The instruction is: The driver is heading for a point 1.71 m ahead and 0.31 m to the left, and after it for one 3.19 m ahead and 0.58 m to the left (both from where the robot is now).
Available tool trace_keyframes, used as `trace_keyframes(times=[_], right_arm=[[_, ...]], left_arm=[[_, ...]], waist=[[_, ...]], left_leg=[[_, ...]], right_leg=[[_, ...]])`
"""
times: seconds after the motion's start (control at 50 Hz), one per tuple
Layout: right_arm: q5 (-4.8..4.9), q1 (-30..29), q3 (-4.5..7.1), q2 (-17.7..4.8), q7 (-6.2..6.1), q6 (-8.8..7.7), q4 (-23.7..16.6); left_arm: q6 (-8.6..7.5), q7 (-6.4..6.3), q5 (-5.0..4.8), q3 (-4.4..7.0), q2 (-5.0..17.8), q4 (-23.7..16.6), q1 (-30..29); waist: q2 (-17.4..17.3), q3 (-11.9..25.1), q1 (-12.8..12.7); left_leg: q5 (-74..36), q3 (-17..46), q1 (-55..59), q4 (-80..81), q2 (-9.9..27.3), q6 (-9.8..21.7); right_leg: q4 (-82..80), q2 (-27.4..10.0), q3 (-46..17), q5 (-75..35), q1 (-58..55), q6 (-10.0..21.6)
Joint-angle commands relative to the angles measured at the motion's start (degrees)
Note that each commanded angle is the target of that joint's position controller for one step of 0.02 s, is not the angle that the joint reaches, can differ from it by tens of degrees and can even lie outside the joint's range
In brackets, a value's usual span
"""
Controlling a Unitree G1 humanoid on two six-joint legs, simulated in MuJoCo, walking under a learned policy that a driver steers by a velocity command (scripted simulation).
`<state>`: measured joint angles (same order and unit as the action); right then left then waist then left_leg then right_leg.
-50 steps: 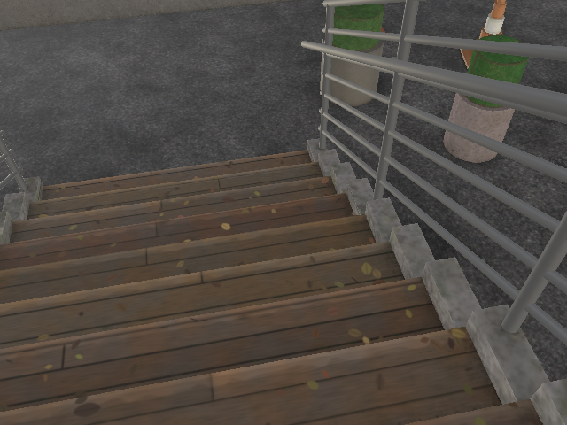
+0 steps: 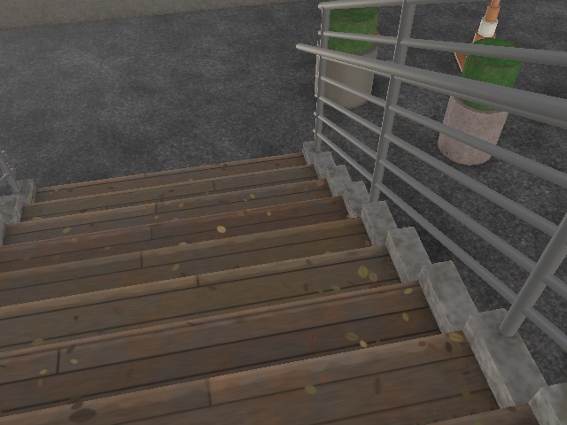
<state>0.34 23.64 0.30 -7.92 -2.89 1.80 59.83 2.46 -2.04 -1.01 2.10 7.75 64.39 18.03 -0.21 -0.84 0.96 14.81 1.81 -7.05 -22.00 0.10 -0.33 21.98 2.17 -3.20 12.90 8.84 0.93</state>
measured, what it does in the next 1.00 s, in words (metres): walks ahead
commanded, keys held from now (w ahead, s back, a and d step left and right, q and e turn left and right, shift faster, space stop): no key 0.48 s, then w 0.44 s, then w+q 0.08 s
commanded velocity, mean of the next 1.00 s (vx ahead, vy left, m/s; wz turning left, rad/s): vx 0.15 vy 0.00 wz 0.01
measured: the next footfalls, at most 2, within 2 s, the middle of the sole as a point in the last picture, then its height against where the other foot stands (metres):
left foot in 1.18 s outside the picture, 0.17 m lower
right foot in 1.68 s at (304, 404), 0.17 m lower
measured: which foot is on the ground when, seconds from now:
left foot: down 0.00-0.76, up 0.78-1.00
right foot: down 0.00-1.00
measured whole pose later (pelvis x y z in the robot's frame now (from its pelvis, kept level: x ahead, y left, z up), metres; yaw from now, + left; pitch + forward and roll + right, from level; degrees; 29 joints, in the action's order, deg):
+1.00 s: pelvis +0.14 -0.01 -0.03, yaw +0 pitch +4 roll +0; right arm 0.8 14.6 3.6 -13.5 0.7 -4.5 50.0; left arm -5.1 -2.6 -0.7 1.0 8.3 64.9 34.9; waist -1.0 2.8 -2.9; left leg -5.3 2.0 -40.6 -54.0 3.5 4.2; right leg 33.9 1.6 -1.2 31.7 6.0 1.7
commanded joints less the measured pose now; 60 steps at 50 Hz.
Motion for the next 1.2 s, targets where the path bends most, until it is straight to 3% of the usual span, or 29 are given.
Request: trace_keyframes(times=[0.02,0.48,0.54,0.58,0.62,0.66,0.68,0.72,0.74,0.76,0.78,0.8,0.82,0.86,0.9,0.92,0.94,0.96,0.98,1.0,1.02,1.04,1.06,1.1,1.12,1.14,1.16,1.18,1.2], right_arm=[[-0.01,6.35,0.71,-4.39,-0.14,-0.16,-0.34],[0.09,8.23,0.63,-4.14,-0.2,-0.24,-0.36],[0.78,7.95,1.25,-5.18,-0.54,-0.2,-0.58],[1.31,7.46,1.88,-6.52,-0.83,-0.6,-1.83],[1.86,9.86,2.22,-6.94,-0.84,-1.71,-1.91],[2.08,12.16,3.14,-9.37,-0.63,-2.25,-1.75],[1.67,11.85,3.36,-9.72,-0.5,-2.23,-2.08],[1.65,7.42,3.22,-9.8,-0.28,-2.57,-3.91],[2.1,3.69,3.01,-8.84,-0.12,-3.16,-5.26],[2.31,-0.07,2.4,-6.68,0.13,-4.23,-7.17],[2.16,-1.9,2.08,-4.89,0.46,-5.85,-9.16],[1.91,-3.05,2.35,-5.87,0.66,-7.47,-10.11],[2.21,-2.86,2.43,-6.07,1.08,-8.13,-9.94],[1.82,-1.07,3.3,-7.62,1.46,-7.76,-9.38],[0.92,-3.28,3.47,-7.09,1.99,-6.96,-10.39],[0.45,-3.17,3.49,-6.49,2.72,-6.54,-10.06],[0.07,-3.47,3.06,-5.37,3.39,-6.13,-10.09],[0.39,-8.67,3.28,-5.87,3.97,-6.48,-12.25],[0.62,-12.58,2.88,-5.53,4.36,-6.96,-13.37],[-0.54,-14.95,2.48,-5.35,5.14,-7.43,-14.82],[-1.44,-18.3,1.98,-3.33,5.92,-7.55,-15.67],[-1.11,-19.28,1.76,-2.69,6.36,-7.05,-16.69],[0.03,-19.11,2.0,-3.76,6.1,-6.01,-17.89],[1.38,-20.35,1.81,-5.44,5.66,-4.62,-20.1],[0.91,-15.95,2.21,-6.38,5.43,-4.11,-18.54],[0.9,-6.61,3.16,-8.5,4.93,-3.57,-15.39],[0.61,8.16,4.46,-10.95,4.59,-3.15,-10.33],[0.53,17.06,5.21,-11.05,4.62,-3.04,-7.78],[-0.06,20.47,3.83,-11.57,4.89,-3.11,-3.91]], left_arm=[[-0.13,-0.14,0.01,0.59,4.22,-0.3,4.68],[-0.12,-0.37,-0.05,0.4,3.96,0.17,6.47],[-0.11,-0.74,-0.42,0.82,4.37,-0.33,6.44],[-0.84,-0.86,-0.58,1.26,5.07,-1.51,5.8],[-2.4,-0.51,-0.55,0.97,3.68,-2.66,4.31],[-4.18,0.26,-0.54,0.6,2.04,-4.06,1.94],[-5.15,0.51,-0.74,0.47,1.85,-4.64,1.46],[-6.24,0.74,-1.19,0.88,2.69,-3.88,5.55],[-6.62,0.75,-1.28,1.39,3.52,-1.95,11.32],[-6.97,0.68,-1.71,2.52,6.52,0.78,19.9],[-7.37,0.82,-1.86,4.3,12.43,2.76,28.86],[-8.16,1.28,-0.44,3.82,11.96,2.82,30.26],[-8.76,1.5,0.01,3.18,9.76,2.09,27.47],[-8.49,2.0,-0.31,1.96,7.28,-0.23,20.14],[-7.43,1.44,-0.01,0.85,5.39,-1.66,17.28],[-7.25,1.05,1.19,0.44,5.49,-1.42,17.17],[-7.24,0.39,1.0,0.27,6.06,-1.44,16.74],[-7.96,-0.75,0.42,-0.67,4.97,-0.1,20.87],[-8.42,-1.65,-0.17,-1.02,5.22,0.14,21.93],[-8.5,-2.66,0.3,-1.67,5.01,-1.89,16.81],[-8.17,-2.9,0.34,-1.77,5.98,-2.28,15.19],[-8.42,-2.97,0.55,-1.4,8.56,-1.64,16.77],[-8.66,-2.65,0.22,-1.08,9.88,-1.69,15.14],[-7.97,-2.21,-0.67,-1.11,8.44,-1.79,14.14],[-7.71,-1.47,0.39,-0.91,8.79,-2.44,13.49],[-7.41,-0.64,0.7,-0.8,9.65,-2.79,11.92],[-7.19,0.36,0.95,-0.52,11.05,-2.43,8.76],[-7.46,1.03,-0.34,0.07,10.87,-1.34,6.11],[-8.4,1.26,1.68,-1.05,4.53,-2.29,6.73]], waist=[[-0.12,-4.0,-0.08],[-0.08,-4.22,-0.12],[-0.96,-4.75,-0.26],[-2.64,-8.75,-0.06],[-3.8,-10.18,0.89],[-7.01,-9.26,1.87],[-7.18,-10.01,1.49],[-6.95,-9.69,-1.72],[-4.59,-9.23,-4.49],[3.67,-8.17,-7.52],[15.41,-4.91,-9.88],[13.47,-4.38,-8.66],[6.56,-5.85,-6.66],[1.7,-5.04,-2.89],[4.19,-2.63,-2.37],[4.67,-1.77,-1.62],[5.15,-1.74,-1.13],[5.57,-2.69,-2.95],[6.0,-4.42,-4.36],[3.78,-6.81,-3.24],[3.66,-5.55,-4.63],[4.51,-4.09,-5.65],[6.94,-3.94,-4.81],[6.73,-6.54,-5.18],[5.4,-3.73,-2.98],[6.27,-0.1,1.26],[5.07,4.01,8.5],[-2.05,3.49,15.7],[-19.61,-0.34,14.06]], left_leg=[[-8.2,1.47,-2.58,3.55,2.0,1.6],[-9.2,1.49,-2.59,3.19,1.74,1.83],[13.04,0.8,-4.88,2.56,-0.11,3.27],[27.67,3.54,-9.13,2.43,0.89,5.7],[29.14,9.24,-8.39,3.31,4.59,8.38],[28.98,18.54,-5.47,6.72,10.46,12.77],[28.19,22.35,-5.73,7.56,13.4,14.06],[23.12,20.36,-11.14,4.35,11.83,12.88],[17.27,15.22,-16.66,-1.13,8.09,10.63],[11.12,6.09,-26.6,-14.38,1.46,7.13],[9.01,-1.76,-39.08,-34.47,-4.34,3.49],[17.36,3.59,-48.5,-43.57,-2.8,4.02],[14.69,6.47,-52.28,-48.33,-0.18,4.95],[6.68,4.91,-50.75,-47.14,4.82,5.34],[-1.16,1.95,-43.11,-42.34,5.93,4.53],[-8.03,0.64,-38.74,-43.02,4.97,4.43],[-11.79,-1.09,-37.34,-42.45,4.0,4.36],[-20.78,3.23,-42.5,-34.17,5.37,4.91],[-25.93,2.32,-45.28,-28.17,4.51,4.69],[-40.34,0.74,-35.53,-13.78,3.43,4.25],[-49.19,-3.09,-22.47,-7.36,-0.31,4.01],[-51.61,-3.91,-15.32,-8.66,-1.94,3.13],[-48.59,-2.72,-11.34,-10.81,-1.74,2.49],[-42.72,-0.84,-14.25,-8.33,0.07,2.65],[-43.5,-3.56,-7.25,-14.19,-1.49,2.55],[-38.96,-4.37,-1.26,-14.41,-2.22,3.05],[-36.86,-6.9,7.85,-11.95,-2.53,4.8],[-39.25,-2.42,13.12,4.29,2.49,9.72],[-59.35,0.84,21.81,-0.73,6.94,11.51]], right_leg=[[-3.17,-3.22,-1.88,-10.45,1.46,1.88],[-2.78,-3.24,-1.51,-10.55,1.9,1.48],[-0.31,-0.27,1.17,11.6,4.38,2.35],[2.35,0.34,1.4,24.78,10.83,4.01],[6.32,-0.23,1.19,22.14,15.62,4.7],[12.91,-0.19,2.91,14.84,18.86,4.96],[13.79,-0.97,3.33,12.93,19.75,5.26],[9.87,-0.97,3.46,13.16,12.34,6.08],[8.02,-1.28,1.35,12.69,4.88,6.53],[3.93,-5.58,-7.55,11.86,-5.09,8.83],[-2.03,-16.48,-26.49,3.2,-17.22,14.45],[-3.42,-22.8,-36.24,-4.16,-19.93,17.91],[-1.07,-22.86,-33.37,-8.15,-19.87,17.65],[1.35,-20.4,-22.88,-15.77,-14.31,13.66],[0.89,-16.05,-14.64,-19.96,-7.15,10.92],[3.89,-14.39,-11.48,-22.9,-2.77,10.48],[5.85,-13.51,-8.0,-25.21,0.14,9.68],[6.71,-12.68,-7.83,-17.63,-4.03,7.27],[8.19,-12.65,-7.93,-14.43,-5.29,6.6],[9.17,-8.14,-1.72,-7.24,5.63,5.06],[9.51,-4.95,2.28,-1.96,14.2,4.55],[9.68,-5.72,2.25,0.88,18.2,5.11],[11.43,-5.88,2.46,2.04,20.82,5.39],[17.74,-7.48,2.46,-0.22,16.67,5.33],[23.48,-7.81,2.58,-2.9,18.61,5.08],[33.66,-7.39,3.25,-13.39,15.73,4.52],[49.98,-7.81,4.4,-25.54,13.51,3.47],[75.04,-4.12,5.69,-24.59,14.83,1.06],[102.97,2.29,8.8,31.11,33.07,0.04]])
